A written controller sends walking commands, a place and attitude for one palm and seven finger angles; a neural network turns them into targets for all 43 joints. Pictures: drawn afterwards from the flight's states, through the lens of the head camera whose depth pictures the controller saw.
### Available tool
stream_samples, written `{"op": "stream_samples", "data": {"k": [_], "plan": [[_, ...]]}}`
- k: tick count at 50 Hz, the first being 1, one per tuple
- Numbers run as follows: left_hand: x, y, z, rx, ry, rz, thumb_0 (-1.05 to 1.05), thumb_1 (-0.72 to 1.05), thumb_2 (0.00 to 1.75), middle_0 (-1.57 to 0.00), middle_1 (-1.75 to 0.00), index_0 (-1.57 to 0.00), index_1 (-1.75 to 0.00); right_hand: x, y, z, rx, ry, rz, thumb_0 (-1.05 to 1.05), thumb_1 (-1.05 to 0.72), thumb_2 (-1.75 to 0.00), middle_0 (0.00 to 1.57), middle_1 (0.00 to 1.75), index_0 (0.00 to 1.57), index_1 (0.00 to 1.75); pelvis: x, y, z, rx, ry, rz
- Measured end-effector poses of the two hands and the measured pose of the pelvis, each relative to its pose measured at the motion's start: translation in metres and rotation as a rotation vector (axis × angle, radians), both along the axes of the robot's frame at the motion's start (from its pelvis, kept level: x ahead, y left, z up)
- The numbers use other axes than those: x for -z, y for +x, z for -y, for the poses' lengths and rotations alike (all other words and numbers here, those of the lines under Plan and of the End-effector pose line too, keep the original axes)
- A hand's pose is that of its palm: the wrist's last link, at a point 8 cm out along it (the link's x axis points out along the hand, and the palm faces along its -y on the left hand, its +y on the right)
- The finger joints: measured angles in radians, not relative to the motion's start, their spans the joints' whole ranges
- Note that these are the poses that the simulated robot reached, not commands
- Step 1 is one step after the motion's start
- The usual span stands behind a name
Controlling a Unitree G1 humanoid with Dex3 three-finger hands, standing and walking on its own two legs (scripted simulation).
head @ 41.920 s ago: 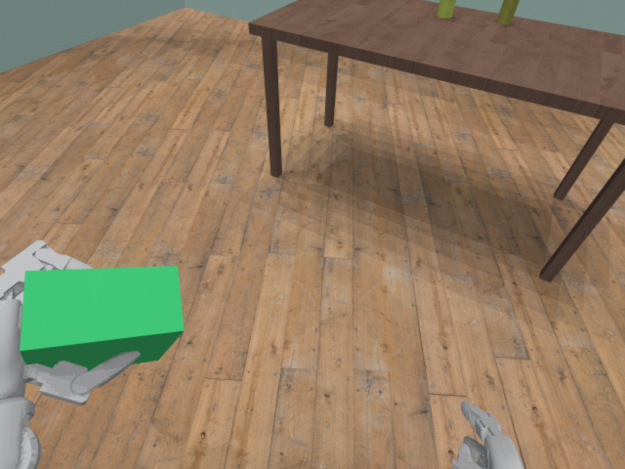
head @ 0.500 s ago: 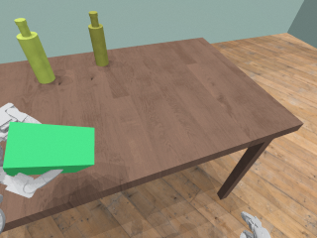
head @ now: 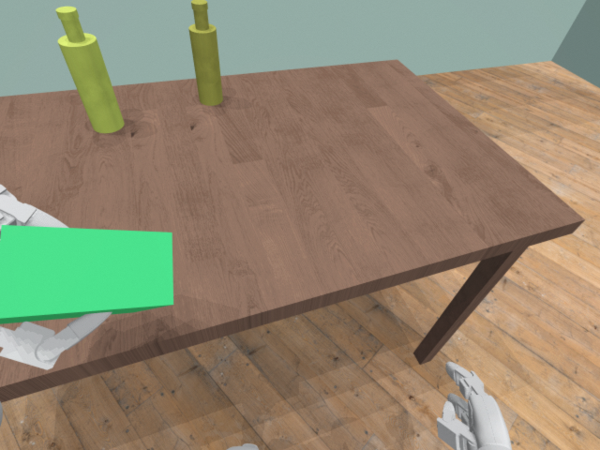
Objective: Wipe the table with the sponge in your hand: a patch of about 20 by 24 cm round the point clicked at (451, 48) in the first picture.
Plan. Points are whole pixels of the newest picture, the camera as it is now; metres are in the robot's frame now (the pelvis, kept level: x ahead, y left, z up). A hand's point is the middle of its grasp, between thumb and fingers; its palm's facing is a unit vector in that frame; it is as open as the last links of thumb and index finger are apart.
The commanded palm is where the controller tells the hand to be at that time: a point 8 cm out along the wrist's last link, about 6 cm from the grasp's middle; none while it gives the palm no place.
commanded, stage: step back with the hand held close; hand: left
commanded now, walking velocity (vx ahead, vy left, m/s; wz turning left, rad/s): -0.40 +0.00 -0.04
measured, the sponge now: (106, 278) +0.23 +0.21 +0.18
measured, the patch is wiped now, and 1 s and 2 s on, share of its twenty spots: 1.00 1.00 1.00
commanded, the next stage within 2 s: stop stepping back and stand still in 0.58 s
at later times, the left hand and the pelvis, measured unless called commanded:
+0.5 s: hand out of the picture +0.14 +0.24 +0.21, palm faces +0.41 -0.81 -0.43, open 10.0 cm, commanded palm +0.07 +0.28 +0.22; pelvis -0.09 +0.00 +0.01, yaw +0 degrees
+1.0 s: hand out of the picture -0.05 +0.22 +0.20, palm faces +0.45 -0.82 -0.35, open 10.0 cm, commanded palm -0.10 +0.25 +0.22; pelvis -0.26 -0.03 -0.01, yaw +0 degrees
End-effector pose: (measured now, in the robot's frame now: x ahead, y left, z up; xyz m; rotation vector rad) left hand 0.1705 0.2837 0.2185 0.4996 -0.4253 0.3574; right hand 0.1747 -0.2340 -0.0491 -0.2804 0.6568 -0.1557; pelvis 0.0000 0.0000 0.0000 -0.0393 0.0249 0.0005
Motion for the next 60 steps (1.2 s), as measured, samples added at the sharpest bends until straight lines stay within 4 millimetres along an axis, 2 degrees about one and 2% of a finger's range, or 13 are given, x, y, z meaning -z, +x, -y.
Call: {"op": "stream_samples", "data": {"k": [5,14,18,22,25,30,34,37,43,47,51,57,60], "plan": [[-0.004,-0.008,-0.006,-0.058,-0.008,0.005,-0.01,-0.51,1.06,-0.74,-1.35,-0.77,-1.34,-0.002,-0.006,-0.009,-0.044,0.026,0.006,0.02,-0.9,-0.9,0.21,0.3,0.2,0.3,-0.005,-0.007,0.004,-0.005,0.003,0.0],[-0.004,-0.027,0.023,0.048,-0.033,-0.013,-0.01,-0.51,1.06,-0.74,-1.35,-0.77,-1.34,0.004,-0.035,-0.004,-0.026,0.05,-0.072,0.02,-0.9,-0.9,0.21,0.3,0.2,0.3,-0.011,-0.032,0.012,-0.024,0.001,-0.014],[-0.001,-0.04,0.015,0.059,-0.002,-0.031,-0.01,-0.51,1.06,-0.74,-1.35,-0.77,-1.34,-0.001,-0.05,0.001,0.005,0.015,-0.081,0.02,-0.9,-0.9,0.21,0.3,0.2,0.3,-0.01,-0.046,0.006,-0.036,0.028,-0.038],[0.001,-0.058,0.0,0.022,0.035,-0.046,-0.01,-0.51,1.06,-0.74,-1.35,-0.77,-1.34,0.0,-0.068,0.002,0.025,0.002,-0.06,0.02,-0.9,-0.9,0.21,0.3,0.2,0.3,-0.007,-0.071,0.001,-0.019,0.049,-0.031],[-0.001,-0.075,0.0,-0.006,0.022,-0.065,-0.01,-0.51,1.06,-0.74,-1.35,-0.77,-1.34,-0.002,-0.088,-0.001,0.011,0.032,-0.041,0.02,-0.9,-0.9,0.2,0.3,0.2,0.3,-0.011,-0.088,0.003,0.007,0.044,-0.007],[-0.01,-0.107,0.022,0.008,-0.006,-0.04,-0.01,-0.51,1.06,-0.74,-1.35,-0.77,-1.34,0.002,-0.127,-0.002,-0.012,0.085,-0.024,0.02,-0.9,-0.9,0.21,0.3,0.2,0.3,-0.013,-0.118,0.013,0.015,0.026,0.016],[-0.013,-0.136,0.042,0.028,0.027,-0.017,-0.01,-0.51,1.06,-0.74,-1.35,-0.77,-1.34,0.017,-0.155,0.009,-0.024,0.107,-0.016,0.02,-0.9,-0.9,0.21,0.3,0.2,0.3,-0.005,-0.147,0.026,0.004,-0.015,0.035],[-0.013,-0.162,0.052,0.049,0.023,-0.014,-0.01,-0.51,1.06,-0.74,-1.35,-0.77,-1.34,0.019,-0.183,0.021,0.009,0.11,-0.043,0.02,-0.9,-0.9,0.21,0.3,0.2,0.3,-0.006,-0.17,0.033,0.0,0.011,0.04],[-0.004,-0.206,0.046,0.027,-0.008,-0.043,-0.01,-0.51,1.06,-0.74,-1.35,-0.77,-1.34,0.01,-0.237,0.044,0.065,0.057,-0.037,0.02,-0.9,-0.9,0.21,0.3,0.2,0.3,-0.005,-0.208,0.038,-0.011,0.068,0.004],[0.005,-0.237,0.032,0.011,-0.021,0.005,-0.01,-0.51,1.06,-0.74,-1.35,-0.77,-1.34,0.013,-0.269,0.056,0.06,-0.015,-0.018,0.02,-0.9,-0.9,0.21,0.3,0.2,0.3,0.009,-0.239,0.032,-0.046,0.051,-0.027],[0.004,-0.269,0.028,-0.023,-0.023,0.029,-0.01,-0.51,1.06,-0.74,-1.35,-0.77,-1.34,0.012,-0.305,0.055,0.098,0.017,0.021,0.02,-0.9,-0.9,0.2,0.3,0.2,0.3,0.007,-0.26,0.033,0.008,0.116,0.026],[-0.013,-0.289,0.036,-0.05,-0.058,0.061,-0.01,-0.51,1.06,-0.74,-1.35,-0.77,-1.34,0.034,-0.35,0.041,0.056,0.114,-0.081,0.02,-0.9,-0.9,0.2,0.3,0.2,0.3,-0.005,-0.28,0.043,-0.037,0.064,0.035],[-0.013,-0.296,0.048,-0.05,0.0,0.058,-0.01,-0.51,1.06,-0.74,-1.35,-0.77,-1.34,0.052,-0.358,0.042,0.017,0.132,-0.103,0.02,-0.9,-0.9,0.21,0.3,0.2,0.3,0.008,-0.295,0.053,-0.043,0.047,0.04]]}}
